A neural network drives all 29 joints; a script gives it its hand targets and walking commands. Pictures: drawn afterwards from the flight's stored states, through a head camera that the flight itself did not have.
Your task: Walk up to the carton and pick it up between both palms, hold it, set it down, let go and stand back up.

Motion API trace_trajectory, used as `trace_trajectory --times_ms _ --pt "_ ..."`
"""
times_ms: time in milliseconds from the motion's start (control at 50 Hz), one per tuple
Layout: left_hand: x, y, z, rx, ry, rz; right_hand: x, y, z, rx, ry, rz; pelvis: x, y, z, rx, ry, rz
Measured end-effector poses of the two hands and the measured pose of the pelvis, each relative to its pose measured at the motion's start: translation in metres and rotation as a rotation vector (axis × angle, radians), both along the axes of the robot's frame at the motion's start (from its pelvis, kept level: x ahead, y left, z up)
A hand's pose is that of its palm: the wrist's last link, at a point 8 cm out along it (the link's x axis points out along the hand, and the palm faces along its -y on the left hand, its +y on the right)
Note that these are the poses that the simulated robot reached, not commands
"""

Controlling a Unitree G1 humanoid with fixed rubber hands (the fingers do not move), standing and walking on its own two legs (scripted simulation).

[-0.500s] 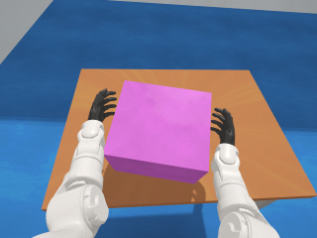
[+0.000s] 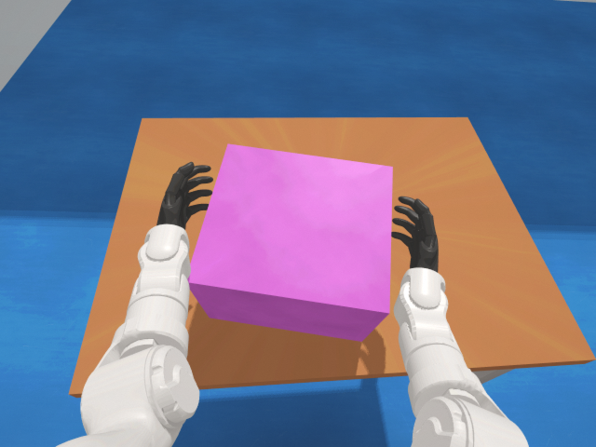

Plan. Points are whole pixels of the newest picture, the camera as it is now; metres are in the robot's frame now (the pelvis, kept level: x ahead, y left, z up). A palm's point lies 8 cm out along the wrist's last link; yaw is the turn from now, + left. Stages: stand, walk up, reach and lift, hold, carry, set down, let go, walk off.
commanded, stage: set down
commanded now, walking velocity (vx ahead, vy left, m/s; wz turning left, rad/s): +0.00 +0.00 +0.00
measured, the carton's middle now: (296, 245) +0.43 -0.01 -0.04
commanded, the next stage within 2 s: none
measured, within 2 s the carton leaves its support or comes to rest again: rests again in 0.42 s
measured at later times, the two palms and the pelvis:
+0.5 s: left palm (176, 216) +0.43 +0.16 +0.04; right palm (419, 260) +0.35 -0.18 +0.02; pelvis +0.00 +0.01 +0.00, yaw +0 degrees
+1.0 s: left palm (176, 216) +0.44 +0.17 +0.04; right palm (415, 272) +0.34 -0.17 +0.01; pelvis -0.01 +0.01 -0.01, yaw -2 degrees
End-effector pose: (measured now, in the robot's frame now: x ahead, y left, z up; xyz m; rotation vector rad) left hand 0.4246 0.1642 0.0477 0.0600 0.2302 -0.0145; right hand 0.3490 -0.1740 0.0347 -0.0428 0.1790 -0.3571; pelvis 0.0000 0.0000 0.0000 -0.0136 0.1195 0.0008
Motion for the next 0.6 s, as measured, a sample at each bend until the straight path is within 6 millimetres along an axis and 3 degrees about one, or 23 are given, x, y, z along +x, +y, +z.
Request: trace_trajectory --times_ms 300,600 --pt "0.002 0.0 -0.001 -0.001 0.002 -0.008 0.0 0.0 -0.003 -0.003 -0.007 0.001 -0.006 0.003 -0.001 -0.003 0.019 0.0" --pt "0.01 -0.001 -0.005 0.036 0.019 -0.03 0.003 -0.001 -0.012 0.011 -0.015 0.003 0.002 0.006 -0.002 -0.005 0.054 -0.004"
